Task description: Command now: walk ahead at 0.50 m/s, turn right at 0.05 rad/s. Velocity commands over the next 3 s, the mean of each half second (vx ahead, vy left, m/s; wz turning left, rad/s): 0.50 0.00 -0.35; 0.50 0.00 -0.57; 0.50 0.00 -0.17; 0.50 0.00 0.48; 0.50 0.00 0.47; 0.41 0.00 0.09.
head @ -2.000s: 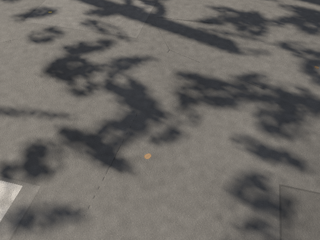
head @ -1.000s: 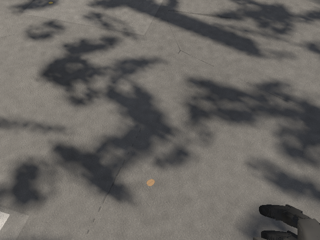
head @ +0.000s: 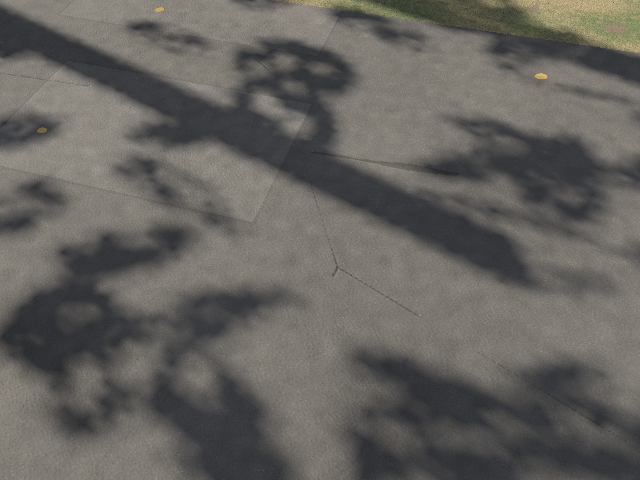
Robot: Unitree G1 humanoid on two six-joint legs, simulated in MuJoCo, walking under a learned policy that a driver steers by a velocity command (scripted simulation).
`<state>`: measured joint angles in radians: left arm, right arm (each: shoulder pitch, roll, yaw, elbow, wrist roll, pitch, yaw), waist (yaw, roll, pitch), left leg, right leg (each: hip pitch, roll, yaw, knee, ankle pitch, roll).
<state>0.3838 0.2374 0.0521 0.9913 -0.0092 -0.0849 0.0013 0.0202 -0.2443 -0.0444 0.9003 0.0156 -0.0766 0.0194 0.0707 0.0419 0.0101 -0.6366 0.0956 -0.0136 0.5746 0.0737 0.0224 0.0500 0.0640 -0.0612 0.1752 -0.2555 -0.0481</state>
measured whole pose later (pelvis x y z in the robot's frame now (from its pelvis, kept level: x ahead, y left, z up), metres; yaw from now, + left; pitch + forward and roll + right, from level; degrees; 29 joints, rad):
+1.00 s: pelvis +0.53 -0.09 +0.01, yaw -30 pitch +2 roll +1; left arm 0.33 0.26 0.08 0.79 -0.02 -0.06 0.01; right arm 0.01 -0.29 -0.07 0.80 0.00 -0.10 0.00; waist 0.06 0.04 0.03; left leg -0.65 0.09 -0.10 0.66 0.00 -0.05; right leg -0.13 0.10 0.11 0.34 -0.22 -0.09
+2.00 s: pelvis +1.00 -0.33 -0.01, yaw -15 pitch +2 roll -3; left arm 0.35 0.30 0.09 0.83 -0.01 -0.08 0.01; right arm 0.09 -0.29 -0.06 0.66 0.02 -0.03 0.05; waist 0.09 0.04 0.03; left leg -0.66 0.09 -0.01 0.70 -0.04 0.02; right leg 0.05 -0.01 -0.21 0.25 -0.32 0.03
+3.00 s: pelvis +1.54 -0.40 +0.00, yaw +0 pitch +2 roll -2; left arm 0.32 0.27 0.04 0.84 -0.01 -0.06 -0.01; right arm 0.10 -0.26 -0.04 0.69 0.00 -0.06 0.02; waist 0.08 0.04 0.03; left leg -0.57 0.05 -0.05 0.56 0.04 0.00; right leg -0.06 0.07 -0.03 0.30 -0.27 -0.04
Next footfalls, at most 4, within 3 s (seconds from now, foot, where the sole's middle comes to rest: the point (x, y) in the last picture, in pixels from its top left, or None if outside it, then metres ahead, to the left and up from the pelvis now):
0.10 left None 0.25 0.14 -0.78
0.66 right None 0.50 -0.15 -0.78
1.16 left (409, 330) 0.85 -0.11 -0.78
1.60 right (543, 326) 0.88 -0.43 -0.78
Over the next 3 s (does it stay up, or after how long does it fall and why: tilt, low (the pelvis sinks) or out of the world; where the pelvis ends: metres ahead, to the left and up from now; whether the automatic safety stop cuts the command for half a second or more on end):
stays up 1.54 -0.40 0.00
